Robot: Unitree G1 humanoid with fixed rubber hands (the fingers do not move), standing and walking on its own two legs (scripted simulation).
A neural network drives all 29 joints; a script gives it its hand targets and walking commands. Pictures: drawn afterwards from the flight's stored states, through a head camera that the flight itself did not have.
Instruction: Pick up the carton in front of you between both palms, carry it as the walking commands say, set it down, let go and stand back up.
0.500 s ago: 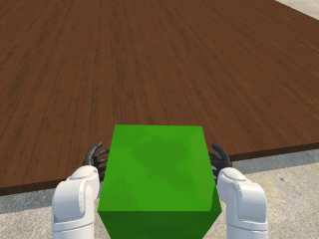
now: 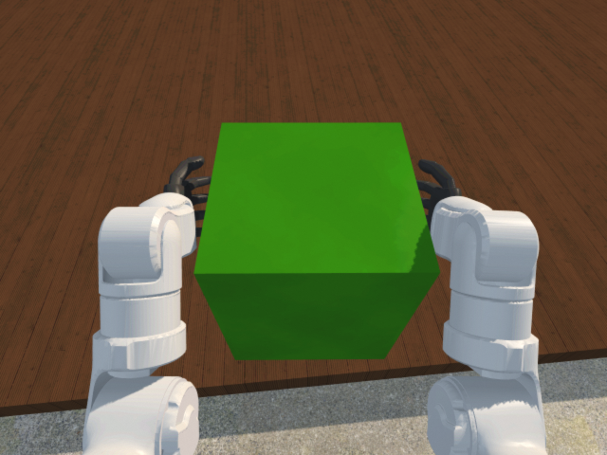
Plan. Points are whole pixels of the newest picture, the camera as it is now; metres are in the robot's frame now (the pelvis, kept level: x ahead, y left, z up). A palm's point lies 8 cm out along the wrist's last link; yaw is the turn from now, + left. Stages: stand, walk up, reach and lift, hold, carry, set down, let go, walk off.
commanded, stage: carry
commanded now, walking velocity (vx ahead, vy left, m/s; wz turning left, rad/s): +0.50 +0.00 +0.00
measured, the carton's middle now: (310, 252) +0.37 +0.01 +0.08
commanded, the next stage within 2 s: none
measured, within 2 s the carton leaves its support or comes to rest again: neither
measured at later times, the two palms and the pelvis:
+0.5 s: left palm (241, 54) +0.76 +0.15 +0.15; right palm (409, 67) +0.72 -0.15 +0.15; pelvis +0.34 +0.03 +0.01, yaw +0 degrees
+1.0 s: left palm out of the picture +1.10 +0.20 +0.31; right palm out of the picture +1.14 -0.10 +0.31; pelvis +0.72 -0.01 +0.11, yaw +2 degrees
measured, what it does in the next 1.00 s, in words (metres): climbs: left foot, then right foot 0.10 m higher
